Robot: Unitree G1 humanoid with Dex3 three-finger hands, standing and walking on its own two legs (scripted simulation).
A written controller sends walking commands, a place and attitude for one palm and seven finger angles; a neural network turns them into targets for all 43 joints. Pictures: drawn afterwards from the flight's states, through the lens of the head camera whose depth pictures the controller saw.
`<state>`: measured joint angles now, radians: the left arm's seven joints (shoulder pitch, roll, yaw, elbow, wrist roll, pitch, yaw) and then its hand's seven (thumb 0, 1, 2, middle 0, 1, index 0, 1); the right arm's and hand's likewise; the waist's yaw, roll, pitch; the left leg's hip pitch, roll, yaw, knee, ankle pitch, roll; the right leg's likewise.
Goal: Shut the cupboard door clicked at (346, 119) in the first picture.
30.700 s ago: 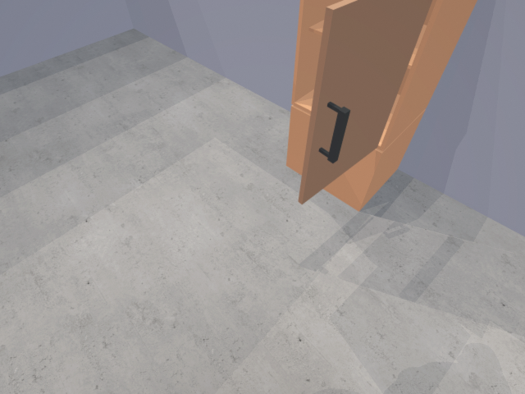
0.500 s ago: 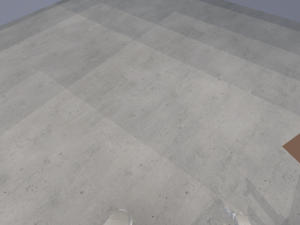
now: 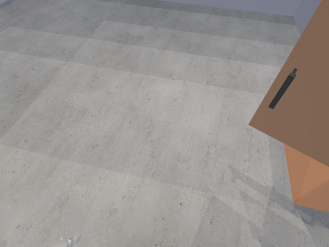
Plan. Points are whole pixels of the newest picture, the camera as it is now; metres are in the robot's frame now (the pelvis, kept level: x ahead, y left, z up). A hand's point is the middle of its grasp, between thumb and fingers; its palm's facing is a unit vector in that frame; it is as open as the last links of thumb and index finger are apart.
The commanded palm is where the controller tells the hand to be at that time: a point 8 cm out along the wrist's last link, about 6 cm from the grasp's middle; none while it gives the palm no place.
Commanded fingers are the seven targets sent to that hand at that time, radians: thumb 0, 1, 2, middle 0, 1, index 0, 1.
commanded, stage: turn to face it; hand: left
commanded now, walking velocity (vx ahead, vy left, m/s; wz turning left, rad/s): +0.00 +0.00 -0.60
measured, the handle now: (282, 89) +0.67 -0.43 -0.05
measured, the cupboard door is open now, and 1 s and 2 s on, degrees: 66 66 66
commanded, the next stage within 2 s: take the last steps up to it in 0.94 s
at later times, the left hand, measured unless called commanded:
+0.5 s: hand out of the picture +0.14 +0.18 -0.17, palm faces -0.21 -0.96 -0.20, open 7.4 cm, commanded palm none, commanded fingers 0.00 0.90 0.90 -0.20 -0.30 -0.20 -0.30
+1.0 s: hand (129, 235) +0.17 +0.11 -0.15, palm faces -0.45 -0.85 -0.26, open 7.4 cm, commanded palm none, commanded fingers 0.00 0.90 0.90 -0.20 -0.30 -0.20 -0.30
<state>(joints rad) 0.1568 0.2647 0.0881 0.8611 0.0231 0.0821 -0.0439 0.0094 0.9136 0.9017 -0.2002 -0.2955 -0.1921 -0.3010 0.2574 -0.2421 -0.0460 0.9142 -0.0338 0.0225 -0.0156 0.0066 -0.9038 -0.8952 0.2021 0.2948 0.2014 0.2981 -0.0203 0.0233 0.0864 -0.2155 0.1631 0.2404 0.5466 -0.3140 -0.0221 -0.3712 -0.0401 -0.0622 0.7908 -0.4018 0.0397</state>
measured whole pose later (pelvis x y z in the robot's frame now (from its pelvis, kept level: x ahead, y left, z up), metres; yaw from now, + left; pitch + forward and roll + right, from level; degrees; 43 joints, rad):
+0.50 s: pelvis +0.01 +0.01 -0.01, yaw -16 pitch +1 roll +0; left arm 0.20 0.22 0.07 0.89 0.01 0.07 -0.01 0.01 0.91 0.90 -0.21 -0.30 -0.20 -0.30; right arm 0.17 -0.20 -0.03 0.87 -0.02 0.01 -0.02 0.01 -0.91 -0.90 0.20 0.29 0.20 0.30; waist 0.01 -0.03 0.05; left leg -0.31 0.04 0.05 0.59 -0.29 -0.01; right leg -0.39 0.05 0.11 0.74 -0.43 0.02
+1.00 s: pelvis +0.01 -0.02 +0.00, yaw -29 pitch +1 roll +1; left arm 0.20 0.17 0.04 0.91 0.02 0.03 0.00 0.01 0.91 0.90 -0.21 -0.30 -0.20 -0.30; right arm 0.23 -0.27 -0.06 0.96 -0.02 0.06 -0.02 0.01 -0.91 -0.90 0.20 0.29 0.20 0.30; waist -0.01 0.06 0.06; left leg -0.47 0.07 0.04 1.08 -0.43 -0.07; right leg -0.26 -0.01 -0.03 0.52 -0.28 -0.03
